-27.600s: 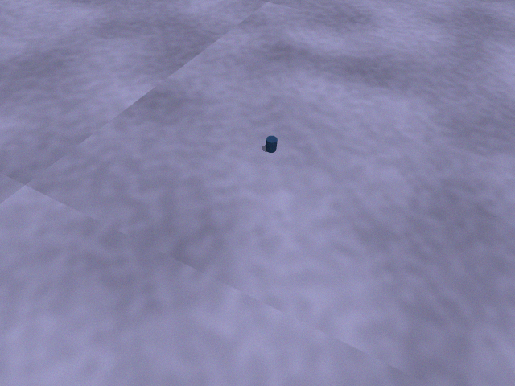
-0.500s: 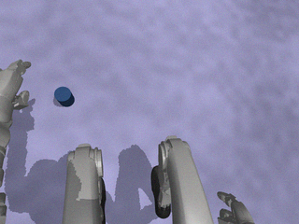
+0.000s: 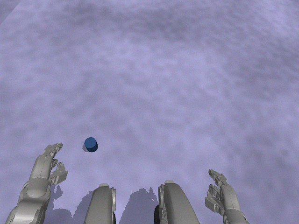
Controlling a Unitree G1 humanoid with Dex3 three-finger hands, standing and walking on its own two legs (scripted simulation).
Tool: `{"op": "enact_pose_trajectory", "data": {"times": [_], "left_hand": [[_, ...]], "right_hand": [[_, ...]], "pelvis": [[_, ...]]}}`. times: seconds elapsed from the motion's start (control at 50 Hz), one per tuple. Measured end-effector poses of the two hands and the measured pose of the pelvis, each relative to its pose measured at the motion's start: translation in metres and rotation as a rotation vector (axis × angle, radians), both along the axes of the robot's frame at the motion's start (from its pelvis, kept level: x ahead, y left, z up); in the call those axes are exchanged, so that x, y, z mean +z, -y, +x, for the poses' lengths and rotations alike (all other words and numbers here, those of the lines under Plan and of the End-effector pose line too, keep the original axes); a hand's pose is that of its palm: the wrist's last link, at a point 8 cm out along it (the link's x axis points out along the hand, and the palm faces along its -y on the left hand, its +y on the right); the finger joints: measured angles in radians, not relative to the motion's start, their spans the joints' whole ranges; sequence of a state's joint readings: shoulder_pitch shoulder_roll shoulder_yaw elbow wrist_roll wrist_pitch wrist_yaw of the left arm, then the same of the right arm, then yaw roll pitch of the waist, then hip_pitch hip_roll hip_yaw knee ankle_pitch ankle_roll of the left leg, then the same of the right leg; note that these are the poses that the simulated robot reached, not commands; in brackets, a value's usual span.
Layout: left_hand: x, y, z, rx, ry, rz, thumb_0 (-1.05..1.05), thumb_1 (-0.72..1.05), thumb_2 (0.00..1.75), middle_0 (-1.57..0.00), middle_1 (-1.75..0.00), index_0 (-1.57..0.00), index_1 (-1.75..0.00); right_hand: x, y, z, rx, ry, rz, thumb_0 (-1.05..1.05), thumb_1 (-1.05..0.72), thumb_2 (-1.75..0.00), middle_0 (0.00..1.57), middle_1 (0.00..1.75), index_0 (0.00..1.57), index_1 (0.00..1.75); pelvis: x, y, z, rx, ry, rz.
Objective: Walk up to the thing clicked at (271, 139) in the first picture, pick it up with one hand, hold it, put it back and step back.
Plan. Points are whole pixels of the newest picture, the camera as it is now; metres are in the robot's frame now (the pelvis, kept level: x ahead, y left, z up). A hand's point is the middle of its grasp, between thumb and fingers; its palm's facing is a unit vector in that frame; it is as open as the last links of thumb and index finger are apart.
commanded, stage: home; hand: left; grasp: from above
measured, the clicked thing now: (91, 144) +0.52 +0.23 -0.58
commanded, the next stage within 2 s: none
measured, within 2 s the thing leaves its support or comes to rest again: neither
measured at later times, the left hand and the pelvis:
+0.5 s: hand (46, 195) +0.21 +0.18 +0.06, palm faces +0.08 -0.98 -0.21, open 7.4 cm; pelvis +0.05 +0.00 +0.10, yaw +2 degrees
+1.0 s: hand (48, 198) +0.20 +0.18 +0.05, palm faces +0.07 -0.98 -0.20, open 7.4 cm; pelvis +0.04 +0.00 +0.10, yaw +2 degrees
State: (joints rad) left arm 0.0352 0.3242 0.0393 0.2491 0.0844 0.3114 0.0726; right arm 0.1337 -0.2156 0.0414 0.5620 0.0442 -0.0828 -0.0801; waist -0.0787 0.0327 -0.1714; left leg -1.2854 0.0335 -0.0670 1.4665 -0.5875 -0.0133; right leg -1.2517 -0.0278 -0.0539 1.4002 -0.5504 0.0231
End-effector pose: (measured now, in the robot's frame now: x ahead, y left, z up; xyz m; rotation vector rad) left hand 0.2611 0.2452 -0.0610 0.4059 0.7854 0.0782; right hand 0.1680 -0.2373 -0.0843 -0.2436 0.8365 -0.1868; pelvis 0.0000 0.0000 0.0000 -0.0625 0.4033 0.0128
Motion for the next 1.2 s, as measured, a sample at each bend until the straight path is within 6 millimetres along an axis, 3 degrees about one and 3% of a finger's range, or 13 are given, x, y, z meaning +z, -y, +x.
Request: {"op": "enact_pose_trajectory", "data": {"times": [0.24, 0.34, 0.42, 0.56, 0.66, 1.0, 1.2], "left_hand": [[0.090, 0.013, -0.039, 0.155, -0.020, -0.164, 0.01, 0.90, 0.90, -0.20, -0.30, -0.21, -0.30], [0.123, 0.015, -0.054, 0.162, -0.004, -0.180, 0.01, 0.90, 0.90, -0.20, -0.30, -0.21, -0.30], [0.137, 0.015, -0.065, 0.164, 0.002, -0.182, 0.01, 0.90, 0.90, -0.20, -0.30, -0.21, -0.30], [0.141, 0.014, -0.076, 0.174, -0.010, -0.186, 0.01, 0.90, 0.90, -0.20, -0.30, -0.21, -0.30], [0.138, 0.014, -0.077, 0.178, -0.011, -0.190, 0.01, 0.90, 0.90, -0.20, -0.30, -0.21, -0.30], [0.139, 0.018, -0.077, 0.162, -0.009, -0.187, 0.01, 0.90, 0.89, -0.20, -0.30, -0.21, -0.30], [0.139, 0.018, -0.077, 0.156, -0.010, -0.189, 0.01, 0.90, 0.89, -0.20, -0.30, -0.21, -0.30]], "right_hand": [[0.082, 0.004, -0.002, -0.054, 0.078, -0.043, 0.01, -0.90, -0.90, 0.20, 0.30, 0.20, 0.29], [0.106, 0.003, 0.010, -0.058, 0.150, -0.046, 0.02, -0.90, -0.90, 0.20, 0.30, 0.20, 0.29], [0.118, 0.001, 0.024, -0.044, 0.209, -0.044, 0.02, -0.90, -0.90, 0.20, 0.30, 0.20, 0.29], [0.130, -0.004, 0.046, 0.001, 0.283, -0.043, 0.02, -0.90, -0.90, 0.20, 0.30, 0.20, 0.29], [0.132, -0.005, 0.050, 0.024, 0.297, -0.047, 0.02, -0.90, -0.90, 0.20, 0.30, 0.21, 0.30], [0.122, 0.003, 0.023, -0.008, 0.239, -0.053, 0.02, -0.90, -0.90, 0.20, 0.30, 0.21, 0.30], [0.122, 0.004, 0.022, -0.017, 0.247, -0.055, 0.02, -0.90, -0.90, 0.20, 0.30, 0.21, 0.30]], "pelvis": [[0.071, 0.002, 0.032, 0.012, 0.135, 0.008], [0.089, 0.001, 0.043, 0.016, 0.177, 0.012], [0.096, 0.000, 0.048, 0.020, 0.201, 0.014], [0.099, 0.001, 0.050, 0.028, 0.225, 0.020], [0.098, 0.002, 0.049, 0.030, 0.234, 0.022], [0.098, 0.004, 0.044, 0.026, 0.242, 0.023], [0.098, 0.003, 0.043, 0.022, 0.241, 0.023]]}}
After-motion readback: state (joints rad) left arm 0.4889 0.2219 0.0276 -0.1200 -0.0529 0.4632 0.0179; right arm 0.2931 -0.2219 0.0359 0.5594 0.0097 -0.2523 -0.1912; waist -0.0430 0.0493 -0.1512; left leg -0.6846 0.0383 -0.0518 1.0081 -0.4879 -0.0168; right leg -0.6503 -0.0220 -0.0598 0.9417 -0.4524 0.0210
